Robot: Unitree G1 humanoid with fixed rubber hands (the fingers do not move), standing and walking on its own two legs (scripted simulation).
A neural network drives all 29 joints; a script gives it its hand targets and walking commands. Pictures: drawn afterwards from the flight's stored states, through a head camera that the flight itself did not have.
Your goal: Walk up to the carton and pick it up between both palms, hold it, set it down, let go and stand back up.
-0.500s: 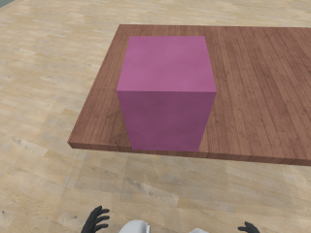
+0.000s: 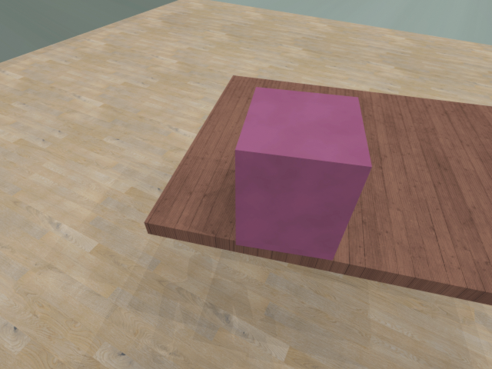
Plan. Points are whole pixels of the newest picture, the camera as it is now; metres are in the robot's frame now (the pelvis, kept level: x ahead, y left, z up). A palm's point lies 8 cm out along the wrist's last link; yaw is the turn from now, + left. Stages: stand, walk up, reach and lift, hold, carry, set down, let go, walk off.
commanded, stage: walk up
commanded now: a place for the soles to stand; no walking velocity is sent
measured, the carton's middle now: (294, 174) +0.48 -0.08 +0.08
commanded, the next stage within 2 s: none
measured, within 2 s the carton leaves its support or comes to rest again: neither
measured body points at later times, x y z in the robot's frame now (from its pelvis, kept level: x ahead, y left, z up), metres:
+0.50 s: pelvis +0.02 +0.01 +0.01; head +0.03 +0.00 +0.46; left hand +0.15 +0.19 -0.11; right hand +0.08 -0.21 -0.12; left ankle +0.00 +0.11 -0.72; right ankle +0.04 -0.11 -0.72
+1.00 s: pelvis +0.04 +0.02 +0.00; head +0.05 -0.01 +0.45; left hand +0.18 +0.20 -0.12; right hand +0.06 -0.23 -0.14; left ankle +0.00 +0.11 -0.72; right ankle +0.04 -0.11 -0.72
